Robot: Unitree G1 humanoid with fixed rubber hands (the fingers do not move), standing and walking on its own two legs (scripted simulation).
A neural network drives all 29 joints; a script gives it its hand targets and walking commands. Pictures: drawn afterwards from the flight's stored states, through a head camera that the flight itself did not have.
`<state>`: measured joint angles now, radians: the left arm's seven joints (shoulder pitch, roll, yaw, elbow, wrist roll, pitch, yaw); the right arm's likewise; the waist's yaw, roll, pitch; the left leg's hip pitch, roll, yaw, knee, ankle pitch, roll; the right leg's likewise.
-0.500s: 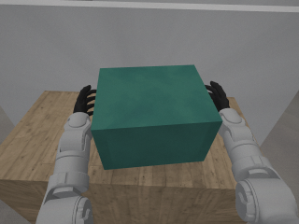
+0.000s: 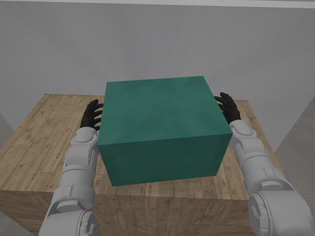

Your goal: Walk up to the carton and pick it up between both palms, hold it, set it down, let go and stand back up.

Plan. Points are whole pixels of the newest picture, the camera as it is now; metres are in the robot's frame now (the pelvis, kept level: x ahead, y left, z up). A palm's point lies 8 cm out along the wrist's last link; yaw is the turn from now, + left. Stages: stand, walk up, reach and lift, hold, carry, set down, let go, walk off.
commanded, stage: set down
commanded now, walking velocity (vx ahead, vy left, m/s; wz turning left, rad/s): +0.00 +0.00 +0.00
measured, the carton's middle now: (160, 128) +0.40 +0.02 +0.08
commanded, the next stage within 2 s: none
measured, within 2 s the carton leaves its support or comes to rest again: rests again in 1.86 s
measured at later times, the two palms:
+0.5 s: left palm (95, 130) +0.39 +0.20 +0.08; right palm (227, 121) +0.42 -0.17 +0.10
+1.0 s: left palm (99, 133) +0.40 +0.20 +0.06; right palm (226, 123) +0.43 -0.18 +0.08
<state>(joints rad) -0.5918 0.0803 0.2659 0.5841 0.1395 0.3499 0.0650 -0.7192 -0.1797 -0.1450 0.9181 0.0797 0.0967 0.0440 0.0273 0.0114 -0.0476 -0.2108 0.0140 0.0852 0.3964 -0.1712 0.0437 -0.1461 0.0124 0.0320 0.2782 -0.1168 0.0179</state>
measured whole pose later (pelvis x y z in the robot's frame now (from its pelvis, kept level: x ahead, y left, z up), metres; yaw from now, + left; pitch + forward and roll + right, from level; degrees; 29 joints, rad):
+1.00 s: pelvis +0.02 -0.01 +0.00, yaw +0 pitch +6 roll -2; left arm -0.57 0.08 0.27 0.68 0.11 0.14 0.08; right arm -0.70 -0.18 -0.13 0.91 0.07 -0.01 0.03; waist 0.03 0.01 -0.05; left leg -0.32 0.02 0.09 0.39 -0.18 0.03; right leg -0.26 0.02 0.03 0.28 -0.13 0.02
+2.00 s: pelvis +0.03 -0.01 +0.00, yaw +0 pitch +10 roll -1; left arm -0.60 0.08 0.29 0.95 0.05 -0.23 0.09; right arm -0.67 -0.18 -0.15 1.03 0.01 -0.22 0.03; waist 0.03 0.01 -0.06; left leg -0.39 0.02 0.09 0.39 -0.18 0.03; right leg -0.33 0.02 0.03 0.30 -0.14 0.02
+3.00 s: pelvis +0.02 -0.03 -0.01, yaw +0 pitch +19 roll +0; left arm -0.63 0.17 0.29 1.12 -0.15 -0.31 0.07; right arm -0.71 -0.19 0.08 1.05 0.29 -0.25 -0.03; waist 0.03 0.01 -0.13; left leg -0.62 0.04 0.09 0.46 -0.17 0.00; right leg -0.61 0.03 0.03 0.46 -0.18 0.00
